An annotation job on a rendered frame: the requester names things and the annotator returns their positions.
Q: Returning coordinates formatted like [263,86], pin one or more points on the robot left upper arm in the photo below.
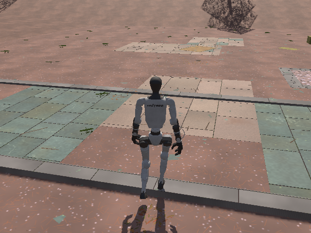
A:
[138,110]

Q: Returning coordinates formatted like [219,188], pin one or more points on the robot left hand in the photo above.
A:
[134,139]

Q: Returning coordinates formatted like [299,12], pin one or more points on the left robot foot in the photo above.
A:
[143,195]

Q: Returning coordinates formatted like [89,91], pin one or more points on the robot right hand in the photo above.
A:
[180,147]

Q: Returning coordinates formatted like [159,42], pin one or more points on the robot head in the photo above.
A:
[155,83]

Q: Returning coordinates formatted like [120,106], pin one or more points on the robot left forearm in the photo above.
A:
[135,128]

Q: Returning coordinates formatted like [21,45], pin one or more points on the robot right upper arm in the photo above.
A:
[172,109]

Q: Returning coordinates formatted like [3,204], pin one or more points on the robot right forearm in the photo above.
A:
[176,131]

